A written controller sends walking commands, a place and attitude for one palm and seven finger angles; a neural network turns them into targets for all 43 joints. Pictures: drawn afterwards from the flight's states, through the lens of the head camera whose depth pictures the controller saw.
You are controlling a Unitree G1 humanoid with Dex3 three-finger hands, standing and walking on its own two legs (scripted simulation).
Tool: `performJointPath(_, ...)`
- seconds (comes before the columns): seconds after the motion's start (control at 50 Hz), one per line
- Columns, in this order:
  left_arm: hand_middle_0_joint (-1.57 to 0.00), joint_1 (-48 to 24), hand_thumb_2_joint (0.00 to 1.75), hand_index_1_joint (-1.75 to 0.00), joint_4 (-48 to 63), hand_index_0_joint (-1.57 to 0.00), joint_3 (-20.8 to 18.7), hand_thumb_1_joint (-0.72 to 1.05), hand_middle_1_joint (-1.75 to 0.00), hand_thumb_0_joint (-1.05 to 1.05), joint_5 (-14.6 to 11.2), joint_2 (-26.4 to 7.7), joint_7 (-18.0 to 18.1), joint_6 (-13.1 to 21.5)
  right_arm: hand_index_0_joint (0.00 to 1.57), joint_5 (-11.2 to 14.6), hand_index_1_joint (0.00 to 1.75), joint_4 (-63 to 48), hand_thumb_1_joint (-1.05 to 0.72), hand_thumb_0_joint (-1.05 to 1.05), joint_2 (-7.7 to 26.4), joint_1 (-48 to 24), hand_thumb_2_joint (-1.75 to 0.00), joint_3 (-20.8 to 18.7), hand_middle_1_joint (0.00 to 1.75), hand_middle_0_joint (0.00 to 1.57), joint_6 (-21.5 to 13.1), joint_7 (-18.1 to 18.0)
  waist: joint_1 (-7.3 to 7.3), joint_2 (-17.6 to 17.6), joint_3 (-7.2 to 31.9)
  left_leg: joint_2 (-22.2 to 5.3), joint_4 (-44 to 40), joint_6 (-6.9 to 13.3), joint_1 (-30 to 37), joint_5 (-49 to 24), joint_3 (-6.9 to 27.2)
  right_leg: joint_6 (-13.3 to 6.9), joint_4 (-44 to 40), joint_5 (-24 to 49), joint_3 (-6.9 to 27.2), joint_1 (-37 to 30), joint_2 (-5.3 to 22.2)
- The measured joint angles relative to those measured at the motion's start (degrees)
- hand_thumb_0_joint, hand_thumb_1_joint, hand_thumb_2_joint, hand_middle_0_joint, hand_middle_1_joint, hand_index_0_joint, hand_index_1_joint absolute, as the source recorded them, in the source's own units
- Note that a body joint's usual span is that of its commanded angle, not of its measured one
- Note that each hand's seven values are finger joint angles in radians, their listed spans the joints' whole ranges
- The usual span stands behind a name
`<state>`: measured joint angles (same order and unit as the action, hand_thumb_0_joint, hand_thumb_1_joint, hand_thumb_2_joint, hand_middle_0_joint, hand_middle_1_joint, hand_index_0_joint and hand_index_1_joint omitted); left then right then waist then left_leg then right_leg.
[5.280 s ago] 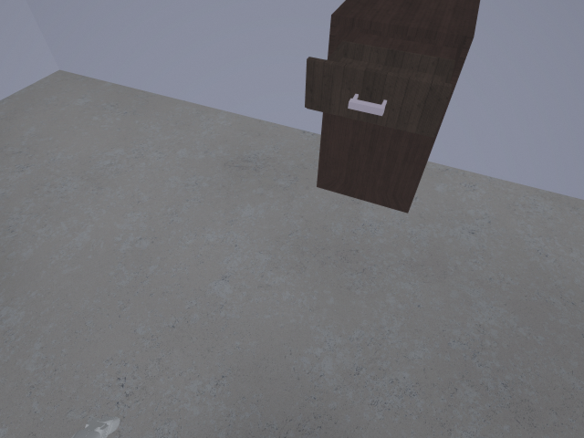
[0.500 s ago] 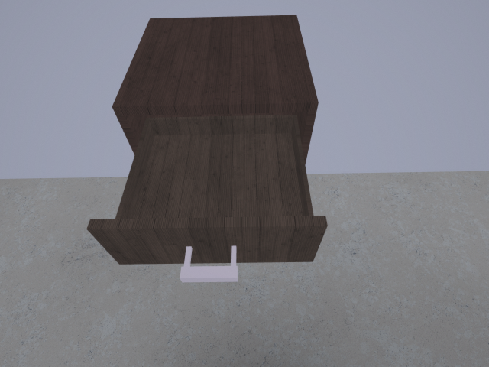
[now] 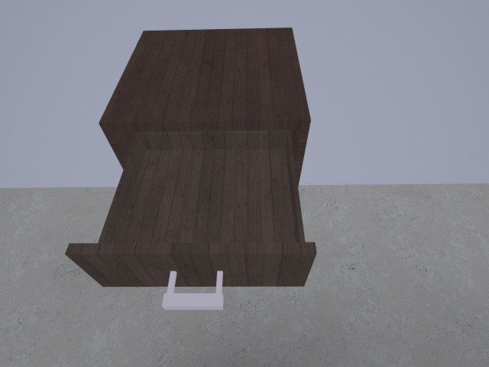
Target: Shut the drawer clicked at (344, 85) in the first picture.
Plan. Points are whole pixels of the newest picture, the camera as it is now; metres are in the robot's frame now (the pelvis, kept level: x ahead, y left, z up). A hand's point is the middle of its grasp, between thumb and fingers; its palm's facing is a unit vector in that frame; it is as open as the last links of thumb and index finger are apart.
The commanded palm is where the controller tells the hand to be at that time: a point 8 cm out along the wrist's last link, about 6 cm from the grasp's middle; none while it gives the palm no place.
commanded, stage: come to a stop and stand still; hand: left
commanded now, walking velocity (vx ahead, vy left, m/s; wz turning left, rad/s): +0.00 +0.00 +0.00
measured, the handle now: (194, 289) +0.26 +0.11 -0.07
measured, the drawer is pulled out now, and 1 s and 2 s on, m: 0.30 0.30 0.30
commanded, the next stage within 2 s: look again from close up in 0.32 s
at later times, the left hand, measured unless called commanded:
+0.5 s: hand out of the picture +0.00 +0.16 -0.17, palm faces +0.03 -0.97 -0.23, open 7.4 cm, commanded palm none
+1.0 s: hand out of the picture -0.03 +0.16 -0.17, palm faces +0.02 -0.98 -0.22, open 7.4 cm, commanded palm none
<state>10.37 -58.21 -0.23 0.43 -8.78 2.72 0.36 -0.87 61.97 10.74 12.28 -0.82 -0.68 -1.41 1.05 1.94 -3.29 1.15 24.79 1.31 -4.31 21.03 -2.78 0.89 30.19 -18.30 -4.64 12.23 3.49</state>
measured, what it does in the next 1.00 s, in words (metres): stands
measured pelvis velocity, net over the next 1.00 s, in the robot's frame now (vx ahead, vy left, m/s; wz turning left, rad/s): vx -0.03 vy -0.02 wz -0.01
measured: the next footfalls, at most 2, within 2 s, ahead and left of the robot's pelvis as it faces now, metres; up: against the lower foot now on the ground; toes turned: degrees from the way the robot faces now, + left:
none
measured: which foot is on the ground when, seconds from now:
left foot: down 0.00-1.00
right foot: down 0.00-1.00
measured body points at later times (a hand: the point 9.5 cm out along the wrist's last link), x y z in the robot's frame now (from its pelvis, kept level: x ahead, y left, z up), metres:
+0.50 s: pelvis -0.01 -0.02 +0.00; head +0.01 -0.03 +0.45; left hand +0.00 +0.21 -0.15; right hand +0.00 -0.24 -0.16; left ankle -0.09 +0.10 -0.74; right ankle -0.03 -0.12 -0.74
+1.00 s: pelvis -0.03 -0.02 +0.00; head -0.01 -0.03 +0.45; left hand -0.03 +0.21 -0.15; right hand -0.06 -0.22 -0.17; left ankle -0.09 +0.10 -0.74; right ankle -0.03 -0.12 -0.74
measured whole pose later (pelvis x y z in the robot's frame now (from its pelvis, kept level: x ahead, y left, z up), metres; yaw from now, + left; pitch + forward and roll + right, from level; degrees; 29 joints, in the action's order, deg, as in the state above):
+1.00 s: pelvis -0.03 -0.02 +0.00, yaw -1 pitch -1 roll +0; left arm 16.7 -62.7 -0.2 0.6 -8.0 2.4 0.3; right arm -0.4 66.5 6.8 18.0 0.0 -1.2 -1.5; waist 0.3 1.3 -1.8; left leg -0.7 24.4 0.0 -5.2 18.6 -3.1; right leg -0.9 28.0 -14.9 -4.6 12.6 1.6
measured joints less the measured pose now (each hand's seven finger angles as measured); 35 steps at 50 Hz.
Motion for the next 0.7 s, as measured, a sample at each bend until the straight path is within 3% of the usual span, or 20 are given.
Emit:
performJointPath(0.32,-0.2,3.76,0.9,-0.3,-2.31,-0.21,-0.03,0.9,-0.3,0.01,0.08,-0.2,-0.27,0.07,0.2,0.17,0.3,1.69,-0.92,0.01,-0.65,0.99,-0.9,0.18,0.3,0.2,-0.01,-0.01,-0.81,-0.38,0.53,-1.58,-1.09,-1.41,0.54,-0.87,0.74,-1.44,-1.76,0.87,-0.99,-1.04,-1.55)
performJointPath(0.7,-0.2,5.89,0.9,-0.3,-4.35,-0.2,0.19,0.9,-0.3,0.01,0.15,0.58,-0.47,0.0,0.2,0.36,0.3,3.83,-0.91,0.0,-2.66,3.7,-0.9,0.79,0.3,0.2,-0.33,0.05,-0.99,-0.48,1.07,-1.97,-1.07,-1.61,-0.07,-2.13,0.34,-1.89,-2.56,2.68,-0.66,-0.61,-2.01)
